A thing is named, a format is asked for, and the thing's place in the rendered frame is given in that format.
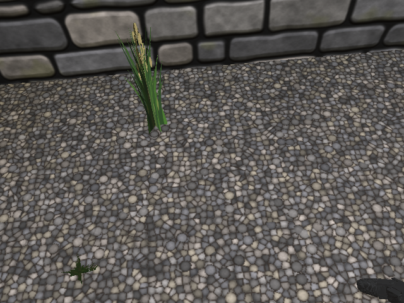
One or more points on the robot right hand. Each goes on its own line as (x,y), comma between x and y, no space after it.
(393,290)

